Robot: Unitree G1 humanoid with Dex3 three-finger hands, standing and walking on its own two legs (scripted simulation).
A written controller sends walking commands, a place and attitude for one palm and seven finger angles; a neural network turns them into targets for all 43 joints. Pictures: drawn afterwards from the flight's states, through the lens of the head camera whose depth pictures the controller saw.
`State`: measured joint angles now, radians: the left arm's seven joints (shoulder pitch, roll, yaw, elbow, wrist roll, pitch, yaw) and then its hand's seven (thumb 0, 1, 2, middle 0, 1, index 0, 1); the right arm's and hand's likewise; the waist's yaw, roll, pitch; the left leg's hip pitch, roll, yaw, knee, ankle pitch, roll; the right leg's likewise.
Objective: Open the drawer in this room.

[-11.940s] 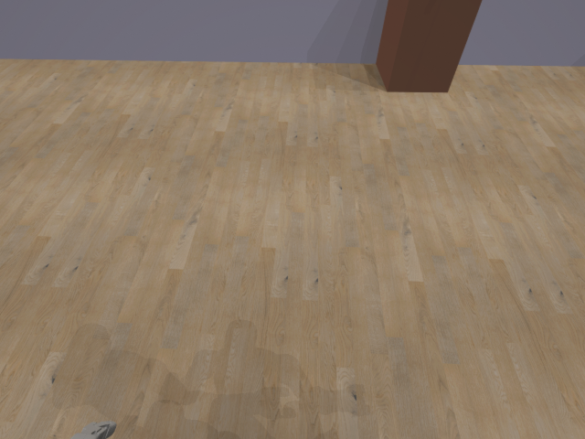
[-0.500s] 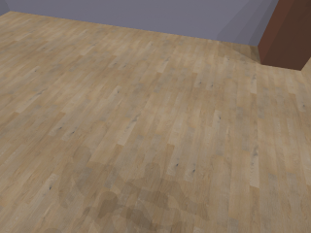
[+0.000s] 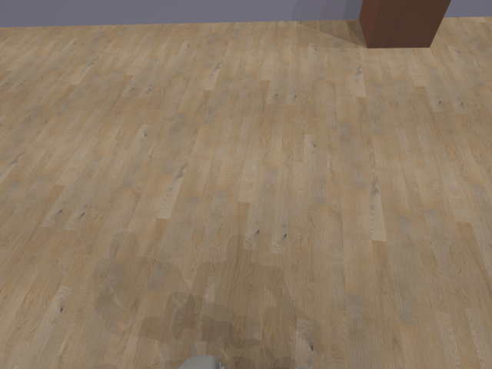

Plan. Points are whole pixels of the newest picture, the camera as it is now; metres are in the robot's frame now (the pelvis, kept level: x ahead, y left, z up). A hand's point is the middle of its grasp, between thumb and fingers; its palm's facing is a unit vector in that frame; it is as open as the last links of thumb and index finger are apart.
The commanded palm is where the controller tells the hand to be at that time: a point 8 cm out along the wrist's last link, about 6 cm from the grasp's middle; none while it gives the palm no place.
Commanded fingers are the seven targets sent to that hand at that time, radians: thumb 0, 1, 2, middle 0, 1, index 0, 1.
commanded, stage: turn or walk to find it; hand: left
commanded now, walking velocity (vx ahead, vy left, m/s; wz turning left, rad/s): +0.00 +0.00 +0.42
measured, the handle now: out of the picture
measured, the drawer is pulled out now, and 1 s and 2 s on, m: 0.00 0.00 0.00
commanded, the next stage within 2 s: stand and wait in 0.28 s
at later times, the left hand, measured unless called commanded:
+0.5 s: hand out of the picture +0.01 +0.25 -0.17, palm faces +0.16 -0.96 -0.22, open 7.4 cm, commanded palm none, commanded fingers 0.00 0.90 0.90 -0.20 -0.30 -0.20 -0.30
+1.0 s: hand out of the picture +0.01 +0.34 -0.14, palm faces +0.11 -0.93 -0.35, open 7.4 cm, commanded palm none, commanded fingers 0.00 0.90 0.90 -0.20 -0.30 -0.20 -0.30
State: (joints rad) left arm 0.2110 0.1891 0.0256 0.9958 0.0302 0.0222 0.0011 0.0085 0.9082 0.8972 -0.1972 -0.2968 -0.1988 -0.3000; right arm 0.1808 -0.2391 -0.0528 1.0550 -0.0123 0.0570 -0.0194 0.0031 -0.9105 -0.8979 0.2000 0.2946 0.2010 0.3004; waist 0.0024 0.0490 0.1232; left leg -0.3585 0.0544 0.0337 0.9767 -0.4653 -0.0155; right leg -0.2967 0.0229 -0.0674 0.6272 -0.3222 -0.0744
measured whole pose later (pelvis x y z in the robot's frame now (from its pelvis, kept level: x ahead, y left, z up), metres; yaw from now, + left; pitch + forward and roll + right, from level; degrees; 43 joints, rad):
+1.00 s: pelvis +0.00 +0.08 +0.02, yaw +6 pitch -2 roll +0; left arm 0.14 0.37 0.03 1.14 0.02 0.01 0.01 0.01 0.91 0.90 -0.20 -0.30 -0.20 -0.30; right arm 0.10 -0.36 -0.01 1.10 -0.01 -0.02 -0.02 0.00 -0.91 -0.90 0.20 0.29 0.20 0.30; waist 0.03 -0.01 0.06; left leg -0.04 -0.04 0.11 0.29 -0.23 0.06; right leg -0.11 -0.09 -0.12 0.32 -0.16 0.05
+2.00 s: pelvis +0.01 +0.02 +0.02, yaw +5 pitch -2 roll +0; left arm 0.12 0.35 0.01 1.14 0.01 -0.02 -0.01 0.01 0.91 0.90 -0.20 -0.30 -0.20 -0.30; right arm 0.10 -0.37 0.01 1.11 -0.01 -0.01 -0.01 0.00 -0.91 -0.90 0.20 0.29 0.20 0.30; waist 0.01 0.01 0.04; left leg -0.02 0.06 0.10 0.27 -0.22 -0.02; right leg -0.08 0.01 -0.12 0.27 -0.16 -0.03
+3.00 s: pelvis +0.00 +0.05 +0.02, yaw +7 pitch -2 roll +0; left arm 0.10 0.38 0.01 1.13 0.02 -0.01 -0.01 0.01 0.91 0.90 -0.20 -0.30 -0.20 -0.30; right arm 0.09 -0.38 0.01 1.10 -0.01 -0.02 0.00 0.00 -0.91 -0.90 0.20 0.29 0.20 0.30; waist 0.01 -0.01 0.04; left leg -0.03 -0.01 0.07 0.26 -0.20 0.03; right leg -0.08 -0.06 -0.15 0.27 -0.16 0.02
